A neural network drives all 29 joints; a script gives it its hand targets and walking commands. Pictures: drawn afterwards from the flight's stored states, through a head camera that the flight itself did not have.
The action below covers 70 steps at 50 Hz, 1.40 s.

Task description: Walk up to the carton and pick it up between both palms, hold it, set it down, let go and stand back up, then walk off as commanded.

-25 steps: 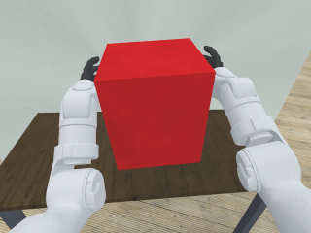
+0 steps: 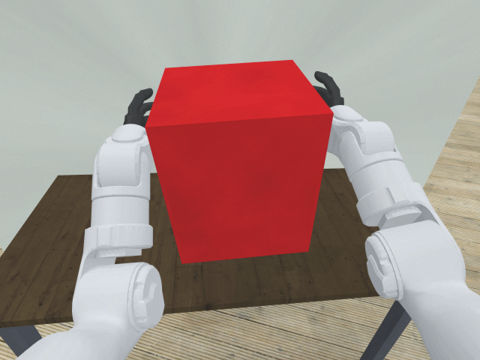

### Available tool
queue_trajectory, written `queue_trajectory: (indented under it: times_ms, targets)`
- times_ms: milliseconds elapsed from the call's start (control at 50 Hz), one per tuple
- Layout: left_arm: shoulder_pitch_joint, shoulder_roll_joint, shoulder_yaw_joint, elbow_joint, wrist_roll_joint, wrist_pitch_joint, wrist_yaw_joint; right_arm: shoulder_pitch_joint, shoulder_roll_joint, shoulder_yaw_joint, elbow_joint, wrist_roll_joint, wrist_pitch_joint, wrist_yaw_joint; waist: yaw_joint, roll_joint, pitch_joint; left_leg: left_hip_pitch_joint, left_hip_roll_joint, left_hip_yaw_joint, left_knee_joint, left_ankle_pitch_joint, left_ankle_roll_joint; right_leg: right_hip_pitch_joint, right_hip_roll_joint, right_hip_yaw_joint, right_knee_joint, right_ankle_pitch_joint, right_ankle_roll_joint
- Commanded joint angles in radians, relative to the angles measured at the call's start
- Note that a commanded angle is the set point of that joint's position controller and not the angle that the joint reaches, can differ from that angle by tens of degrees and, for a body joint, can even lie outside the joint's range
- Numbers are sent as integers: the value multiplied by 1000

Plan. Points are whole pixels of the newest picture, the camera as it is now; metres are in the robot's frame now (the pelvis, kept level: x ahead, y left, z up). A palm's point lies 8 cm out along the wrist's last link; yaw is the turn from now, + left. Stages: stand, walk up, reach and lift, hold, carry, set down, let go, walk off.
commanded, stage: hold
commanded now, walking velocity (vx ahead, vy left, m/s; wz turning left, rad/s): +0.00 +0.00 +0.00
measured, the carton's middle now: (237, 160) +0.36 +0.00 +0.23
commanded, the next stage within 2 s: none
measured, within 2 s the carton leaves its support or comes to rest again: neither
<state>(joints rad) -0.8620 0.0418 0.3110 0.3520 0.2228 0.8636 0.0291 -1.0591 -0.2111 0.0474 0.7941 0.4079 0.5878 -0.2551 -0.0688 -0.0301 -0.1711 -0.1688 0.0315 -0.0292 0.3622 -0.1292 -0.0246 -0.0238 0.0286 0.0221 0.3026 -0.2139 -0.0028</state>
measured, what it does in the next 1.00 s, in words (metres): stands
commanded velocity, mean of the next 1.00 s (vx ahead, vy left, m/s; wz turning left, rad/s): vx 0.00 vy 0.00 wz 0.00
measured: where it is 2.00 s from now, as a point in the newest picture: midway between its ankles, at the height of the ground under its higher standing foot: outside the picture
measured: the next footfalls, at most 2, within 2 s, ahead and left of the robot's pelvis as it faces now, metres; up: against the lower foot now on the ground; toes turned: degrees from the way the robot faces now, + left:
none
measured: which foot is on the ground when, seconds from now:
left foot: down 0.00-1.00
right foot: down 0.00-1.00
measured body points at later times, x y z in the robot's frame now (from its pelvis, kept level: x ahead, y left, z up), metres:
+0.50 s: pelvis +0.00 +0.00 +0.00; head -0.10 +0.03 +0.44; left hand +0.38 +0.16 +0.27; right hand +0.38 -0.15 +0.30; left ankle +0.05 +0.13 -0.75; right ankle -0.03 -0.12 -0.75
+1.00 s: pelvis +0.00 +0.00 +0.00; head -0.09 +0.03 +0.44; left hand +0.38 +0.16 +0.27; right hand +0.39 -0.15 +0.30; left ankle +0.05 +0.13 -0.75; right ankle -0.03 -0.12 -0.75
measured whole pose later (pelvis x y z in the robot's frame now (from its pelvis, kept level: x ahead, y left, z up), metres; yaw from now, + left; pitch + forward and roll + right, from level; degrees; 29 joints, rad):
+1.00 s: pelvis +0.00 +0.00 +0.00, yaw +0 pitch -3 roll -1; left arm -0.87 0.05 0.31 0.38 0.21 0.86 0.03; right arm -1.07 -0.21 0.04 0.82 0.41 0.59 -0.25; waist -0.07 -0.04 -0.18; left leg -0.18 0.03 -0.04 0.36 -0.13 -0.03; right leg -0.03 0.03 0.02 0.30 -0.21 -0.01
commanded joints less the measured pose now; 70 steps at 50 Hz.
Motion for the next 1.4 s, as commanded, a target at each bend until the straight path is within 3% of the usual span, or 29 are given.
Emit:
queue_trajectory:
  times_ms: [0, 300, 420, 520, 640, 680, 800, 900, 1180, 1200, 1380]
  targets:
    - [-839, -550, -356, -137, -167, -83, -138, -758, 700, 177, -269, 134, -2, 117, -4, 44, -279, 257, -51, 26, -17, 150, -1, -110, 42, -19, -63, 192, 82]
    - [-847, -559, -382, -183, -182, -86, -133, -759, 712, 199, -309, 158, -2, 108, -7, 64, -336, 276, -53, 21, 2, 211, -12, -83, 44, -19, -49, 266, 86]
    - [-854, -553, -361, -138, -168, -82, -143, -770, 697, 165, -272, 135, 0, 110, -12, 60, -261, 249, -49, 26, -19, 147, -9, -111, 42, -22, -66, 169, 80]
    - [-881, -575, -388, -158, -190, -93, -129, -798, 707, 180, -295, 147, -8, 120, -5, 66, -323, 259, -45, 18, -11, 171, -14, -111, 50, -23, -57, 180, 73]
    - [-858, -562, -355, -112, -173, -86, -130, -783, 691, 162, -246, 138, -3, 126, 4, 60, -272, 242, -45, 21, -25, 132, -8, -127, 45, -21, -68, 141, 71]
    - [-869, -568, -374, -162, -186, -95, -123, -789, 709, 184, -286, 152, -10, 126, 5, 60, -340, 266, -45, 19, -8, 185, -12, -104, 50, -22, -58, 193, 74]
    - [-874, -561, -361, -121, -184, -93, -123, -780, 701, 161, -251, 135, -7, 125, -3, 48, -292, 246, -46, 20, -17, 134, -8, -125, 47, -23, -68, 147, 73]
    - [-863, -577, -385, -136, -193, -92, -121, -786, 702, 174, -288, 148, -9, 119, -8, 69, -314, 263, -49, 16, -4, 178, -17, -112, 45, -20, -62, 201, 76]
    - [-837, -558, -372, -164, -178, -84, -137, -766, 713, 197, -325, 155, 2, 103, -7, 42, -321, 271, -56, 20, 0, 207, -9, -79, 46, -20, -52, 273, 89]
    - [-838, -568, -389, -180, -186, -85, -136, -769, 715, 202, -340, 163, -2, 102, -10, 60, -332, 277, -56, 20, 8, 225, -13, -73, 45, -17, -48, 286, 89]
    - [-839, -554, -370, -157, -171, -79, -140, -768, 705, 187, -310, 151, 7, 106, -6, 53, -286, 264, -51, 23, -8, 180, -9, -102, 47, -20, -58, 223, 84]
